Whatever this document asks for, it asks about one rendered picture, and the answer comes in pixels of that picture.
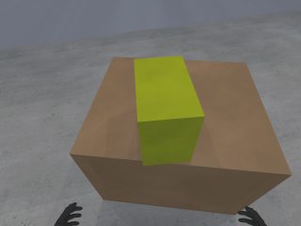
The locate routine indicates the right robot hand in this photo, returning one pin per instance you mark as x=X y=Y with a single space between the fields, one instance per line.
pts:
x=251 y=213

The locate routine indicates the pedestal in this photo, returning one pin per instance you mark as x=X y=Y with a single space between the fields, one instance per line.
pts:
x=237 y=158

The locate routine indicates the left robot hand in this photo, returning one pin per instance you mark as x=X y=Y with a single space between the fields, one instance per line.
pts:
x=66 y=215

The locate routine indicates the carton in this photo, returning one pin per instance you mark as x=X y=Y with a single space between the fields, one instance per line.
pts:
x=169 y=114

